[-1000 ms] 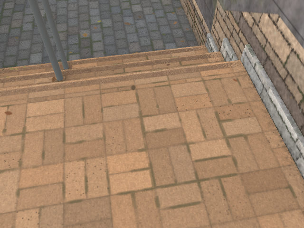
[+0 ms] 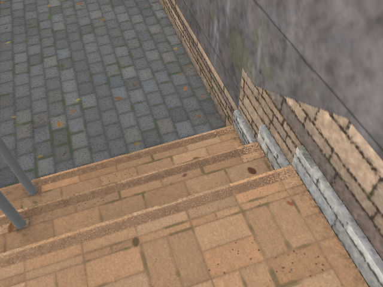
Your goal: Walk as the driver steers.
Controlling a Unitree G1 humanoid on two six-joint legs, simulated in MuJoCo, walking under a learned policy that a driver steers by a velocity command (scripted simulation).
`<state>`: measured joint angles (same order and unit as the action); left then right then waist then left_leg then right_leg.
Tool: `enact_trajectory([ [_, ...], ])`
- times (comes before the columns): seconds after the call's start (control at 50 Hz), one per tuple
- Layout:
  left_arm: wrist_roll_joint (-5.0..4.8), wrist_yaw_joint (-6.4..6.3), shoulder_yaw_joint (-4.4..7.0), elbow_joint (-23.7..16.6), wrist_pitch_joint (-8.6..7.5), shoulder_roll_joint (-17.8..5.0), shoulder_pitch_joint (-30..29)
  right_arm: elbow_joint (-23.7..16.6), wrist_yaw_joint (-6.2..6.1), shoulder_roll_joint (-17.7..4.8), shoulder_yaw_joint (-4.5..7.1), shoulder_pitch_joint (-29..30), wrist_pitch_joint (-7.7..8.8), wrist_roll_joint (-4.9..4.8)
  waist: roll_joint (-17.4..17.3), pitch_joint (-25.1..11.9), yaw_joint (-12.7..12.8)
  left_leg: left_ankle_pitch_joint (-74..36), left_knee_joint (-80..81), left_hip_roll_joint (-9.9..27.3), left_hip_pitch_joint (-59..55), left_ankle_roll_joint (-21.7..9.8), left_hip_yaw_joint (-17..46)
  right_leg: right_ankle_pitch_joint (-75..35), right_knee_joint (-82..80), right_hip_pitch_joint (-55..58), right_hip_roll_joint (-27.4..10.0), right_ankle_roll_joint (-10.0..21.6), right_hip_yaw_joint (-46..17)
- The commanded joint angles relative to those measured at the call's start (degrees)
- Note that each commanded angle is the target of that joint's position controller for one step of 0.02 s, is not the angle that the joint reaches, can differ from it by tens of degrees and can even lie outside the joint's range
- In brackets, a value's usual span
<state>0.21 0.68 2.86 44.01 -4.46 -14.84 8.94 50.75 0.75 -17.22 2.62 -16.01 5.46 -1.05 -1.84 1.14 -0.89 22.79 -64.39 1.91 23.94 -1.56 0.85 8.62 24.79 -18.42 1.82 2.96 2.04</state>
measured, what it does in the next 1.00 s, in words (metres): walks ahead: left foot, then right foot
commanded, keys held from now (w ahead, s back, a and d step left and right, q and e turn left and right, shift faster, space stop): w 1.00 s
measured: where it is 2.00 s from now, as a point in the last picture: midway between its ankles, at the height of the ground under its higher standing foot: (183, 240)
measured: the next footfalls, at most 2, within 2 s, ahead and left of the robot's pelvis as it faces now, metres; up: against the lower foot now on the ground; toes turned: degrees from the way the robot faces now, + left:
left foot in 0.38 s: +0.38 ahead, +0.16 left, +0.00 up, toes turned +3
right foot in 0.88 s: +0.61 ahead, -0.02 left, +0.00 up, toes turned -3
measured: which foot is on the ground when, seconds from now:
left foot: up 0.00-0.36, down 0.38-0.88, up 0.90-1.00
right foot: down 0.00-0.40, up 0.42-0.86, down 0.88-1.00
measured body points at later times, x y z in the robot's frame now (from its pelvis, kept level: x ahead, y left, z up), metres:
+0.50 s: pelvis +0.28 +0.07 -0.01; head +0.30 +0.07 +0.44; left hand +0.33 +0.33 -0.14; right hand +0.43 -0.18 -0.12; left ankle +0.34 +0.16 -0.74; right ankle +0.12 -0.07 -0.65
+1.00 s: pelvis +0.52 +0.06 +0.00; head +0.54 +0.05 +0.45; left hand +0.61 +0.33 -0.12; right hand +0.57 -0.21 -0.14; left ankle +0.44 +0.18 -0.66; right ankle +0.57 -0.02 -0.74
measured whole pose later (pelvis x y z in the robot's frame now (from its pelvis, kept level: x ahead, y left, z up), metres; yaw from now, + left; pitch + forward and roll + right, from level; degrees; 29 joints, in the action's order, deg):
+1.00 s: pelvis +0.52 +0.06 +0.00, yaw +0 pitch +0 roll +1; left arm 1.1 -1.5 2.3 46.9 -2.5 -14.2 14.2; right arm 50.1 0.6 -15.7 2.5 -18.7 3.4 1.4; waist -1.3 1.9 -0.3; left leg 24.0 -61.9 -2.2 20.8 -2.8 1.3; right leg 9.8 27.8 -18.0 0.8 3.3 3.7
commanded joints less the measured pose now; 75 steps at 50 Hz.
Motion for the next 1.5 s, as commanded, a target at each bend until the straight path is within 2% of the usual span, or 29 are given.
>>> enact_trajectory([
  [0.02, 0.72, 0.37, 1.42, -1.92, -0.37, -6.87, 2.19, -5.38, -0.07, -5.20, 1.49, 1.36, -0.01, 0.75, 5.89, -3.90, 0.46, -4.45, 0.57, 5.46, 13.39, 1.31, 2.47, -9.55, -13.55, 12.28, -15.41, 11.33, -17.65],
  [0.1, -0.18, 0.14, 2.27, -0.32, -1.05, -9.32, 3.54, -7.58, -0.48, -3.16, 0.85, 4.56, -1.48, 1.34, 6.03, -2.60, 0.03, -13.97, 9.90, 5.61, 14.05, 3.29, 1.41, -15.57, -15.98, 8.24, -14.05, 11.82, -10.59],
  [0.12, 6.09, 1.34, 1.08, -0.68, -3.55, -4.83, 5.62, -5.47, 1.54, 1.38, -2.11, 0.93, -1.29, 8.40, 5.57, -2.11, 0.66, -20.40, 12.79, 4.73, 14.57, 3.56, 0.29, -8.17, -16.76, 7.04, -13.71, 13.96, -9.65],
  [0.36, 3.82, 3.23, 2.68, 3.26, -2.06, -12.04, 12.53, -11.38, 1.01, -5.51, -1.88, 16.86, 0.20, 3.23, 5.91, -1.12, 2.63, -23.64, 37.47, -1.85, 4.26, -2.85, -5.09, -18.69, -5.91, 20.18, -16.51, 8.42, -7.67],
  [0.4, 5.47, 2.85, 0.50, 2.02, -2.40, -5.09, 16.44, -7.82, 0.34, -11.72, 0.22, 3.06, 1.82, 2.17, -1.81, -16.54, -0.50, -37.40, 28.97, 2.03, -28.12, -12.05, -0.53, -18.75, 15.29, 7.93, -7.03, 0.56, 0.45],
  [0.42, 6.46, 3.73, -1.87, 0.53, -3.22, 0.65, 24.28, -4.41, 0.03, -12.93, 0.73, -13.15, 0.95, 2.87, -14.08, -31.23, -3.77, -28.04, 37.68, 17.56, -57.55, -24.95, 27.63, 15.92, 32.53, -13.91, 2.53, -3.71, 0.08],
  [0.44, 4.17, 4.48, -1.12, 0.17, -2.77, -2.82, 14.35, -1.08, -0.33, -9.45, 0.59, -21.85, 1.03, 4.41, -6.08, -21.82, -10.43, -16.80, 45.69, 18.16, -56.22, -19.93, 36.31, 25.15, 44.64, -26.20, 3.53, -1.87, -7.58],
  [0.48, 3.83, 2.78, -0.22, -1.33, -2.97, -5.50, 5.88, -1.53, -0.46, -7.14, 0.75, -11.89, 1.87, 3.91, -2.27, -3.42, -6.85, -8.62, 47.92, 14.79, -32.89, -13.72, 24.50, 15.78, 51.13, -30.95, -4.01, 1.52, -9.26],
  [0.54, 5.54, 1.99, -1.51, -1.29, -1.89, -2.99, 7.04, -4.67, -0.67, -0.03, -1.55, -1.76, 1.19, 4.19, -0.94, -5.16, 0.80, -22.76, 52.51, 13.48, -16.37, -14.38, 16.59, 10.36, 47.19, -19.36, -8.49, 1.53, -8.87],
  [0.62, 4.55, 2.94, -1.83, -2.04, -0.68, -2.77, 4.36, -6.74, -0.30, -2.56, -0.26, 1.04, 2.41, 5.42, 0.93, -2.88, 1.09, -26.12, 55.70, 9.98, -10.65, -14.77, 7.43, -0.81, 34.65, -21.74, -9.28, -2.17, -5.59],
  [0.64, 0.44, 1.32, -1.19, -3.86, 1.42, -2.54, 2.47, -3.29, 0.32, -6.67, 1.21, -5.28, 0.90, 0.52, 5.82, -2.41, 2.51, -36.02, 54.38, 9.65, -9.31, -11.68, 5.74, -1.90, 29.22, -15.33, -8.22, -3.28, -2.29],
  [0.66, 0.10, 0.78, -1.91, -3.82, 2.35, -1.39, 1.79, -2.85, 0.51, -6.23, 1.12, -6.13, 0.31, -0.14, 2.63, -1.85, 2.12, -38.04, 53.71, 7.58, -8.68, -10.12, 2.53, -4.61, 24.75, -13.22, -7.72, -3.59, -1.54],
  [0.8, 0.73, -0.57, -0.89, -5.30, 3.12, -2.76, -6.26, -0.30, -0.21, -4.96, 1.30, -10.30, -1.70, 2.05, -2.09, 2.92, -1.63, -28.44, 50.62, 9.60, -17.28, -9.84, 4.30, -1.17, 10.17, -8.72, -4.31, -0.60, 1.84],
  [0.82, 5.86, 1.91, -2.57, -4.88, 1.55, -1.78, -5.11, -1.04, 2.69, -3.01, 0.29, -5.43, 1.02, 7.03, -0.30, 6.33, 0.48, -29.19, 50.74, 18.14, -19.44, -14.35, 13.42, -4.04, 10.90, -15.89, -8.32, 1.34, -8.35],
  [0.84, 1.37, -0.55, 0.24, -3.66, 1.54, -4.77, -0.50, -2.02, 0.21, -8.83, 2.71, -4.20, -0.53, 2.55, -1.36, 0.41, 3.13, -37.08, 45.38, 10.50, -24.16, -9.90, 4.11, 4.74, 4.44, -7.09, -2.82, 1.64, 1.81],
  [0.86, 1.89, -1.91, 0.80, -0.29, 0.95, -6.59, 6.48, -1.23, -0.71, -7.06, 2.04, -6.32, -0.85, 1.41, 1.24, -3.52, 3.75, -43.77, 34.98, 6.60, -21.23, -8.14, 1.97, 2.41, 2.14, 5.84, -0.79, 2.39, 3.02],
  [0.9, 2.68, -3.01, 3.34, 1.54, 0.73, -15.94, 20.07, -3.86, -0.73, 0.50, -0.02, -12.38, -1.23, 0.39, 18.31, -15.30, 5.24, 0.91, -1.02, -6.91, 7.23, -2.30, -3.62, 9.79, -6.18, 32.62, -24.51, 13.70, -35.83],
  [0.96, 0.55, -2.16, 1.54, 1.23, 1.85, -6.92, 12.31, -3.99, -0.23, -3.39, 0.66, -4.20, -0.86, 1.83, 2.61, -1.59, 4.35, 2.29, -4.02, -1.46, 16.05, -1.87, 5.40, 0.91, -10.33, 19.25, -22.23, 13.82, -26.95],
  [1.0, 0.54, -2.98, 0.85, 2.04, 1.43, -5.08, 9.69, -4.37, 0.01, -2.15, 0.35, -2.87, -1.92, 3.34, 4.75, 0.22, 1.45, -1.12, 4.62, 1.20, 9.53, -0.05, 4.77, -4.78, -12.85, 11.83, -17.59, 9.31, -18.57],
  [1.02, 5.33, -1.85, -0.72, 2.27, -1.45, 0.80, 10.73, -5.45, 0.92, 3.67, -1.78, -1.49, -0.93, 6.81, 10.14, -0.69, 1.03, -4.09, 4.04, 4.65, 13.12, -0.62, 4.64, 7.16, -17.07, 9.87, -16.84, 11.79, -16.57],
  [1.06, 5.52, -1.88, 0.24, 3.23, -3.46, -1.86, 11.52, -5.84, 0.78, 1.93, -1.60, -0.35, -0.76, 5.41, 5.11, -1.02, 1.50, -10.18, 9.54, 3.42, 13.32, 1.40, 2.89, 5.87, -18.78, 8.78, -16.05, 12.66, -15.12],
  [1.08, -2.13, -2.44, 1.69, 3.85, -1.84, -7.71, 10.72, -8.05, 0.89, -2.59, -0.12, 4.95, -2.21, 4.23, 0.33, 0.61, 0.55, -11.87, 16.02, 1.39, 6.79, 2.30, 1.13, -15.31, -16.04, 7.27, -14.02, 9.29, -12.19],
  [1.1, -2.86, -2.07, 2.12, 3.72, -1.60, -10.02, 8.83, -8.49, 0.73, 0.19, -0.99, 4.32, -2.97, 4.16, 2.66, -1.10, -1.41, -14.64, 19.06, -1.41, -0.12, 2.77, -2.30, -30.67, -13.14, 3.29, -10.51, 7.52, -4.60],
  [1.26, -0.70, -2.59, 0.02, 4.44, 2.45, -3.83, 7.89, -4.43, -0.78, 0.97, -1.23, 0.00, -2.32, 4.53, 8.66, -0.93, -1.77, -12.30, 26.61, -4.04, -10.03, -0.83, -4.19, -40.33, 6.59, 5.87, -10.53, 4.44, -1.51],
  [1.28, 9.75, 1.48, 3.38, 3.96, 0.93, -15.76, 4.86, -3.24, 0.38, -4.23, 0.78, -10.69, 0.57, 1.85, 1.85, 2.20, -6.44, -16.84, 31.09, -3.19, -18.64, 0.53, -4.88, -22.32, 20.20, -3.80, -11.36, 4.63, -0.80],
  [1.3, 9.74, 3.46, 2.68, 4.00, 0.60, -8.81, 10.99, -0.80, 0.30, -9.06, 2.42, -14.95, 1.64, 1.88, -14.10, -5.47, -3.73, -52.10, 32.48, 4.80, -29.44, -9.68, 5.46, 7.93, 44.15, -13.35, -2.38, 0.31, 4.66],
  [1.32, -2.54, -1.22, 0.59, 3.65, 2.78, 0.68, 15.55, -4.09, -0.03, -4.05, -0.22, -9.29, 1.60, 2.64, -6.91, -5.87, -1.26, -81.34, 35.65, 18.65, -25.29, -11.28, 24.10, 25.77, 45.88, -15.08, 2.78, 0.41, -6.56],
  [1.34, -3.69, -3.39, 0.92, 6.28, 4.82, -0.63, 19.13, -4.45, -0.19, -4.79, 0.26, -6.67, 1.26, 1.48, -3.44, -3.79, 1.40, -79.25, 38.50, 19.23, -18.75, -14.89, 19.90, 23.52, 48.39, -12.20, 2.15, -1.12, -9.97],
  [1.5, -0.69, -3.27, 0.15, 8.04, 10.50, -0.32, 9.55, -4.05, -0.68, 0.82, -2.57, 1.48, -0.49, 3.03, -2.82, -3.19, 3.66, -54.09, 43.82, 8.61, -10.46, -6.47, 5.31, 11.13, 20.95, 4.74, -2.17, -3.48, -5.28],
])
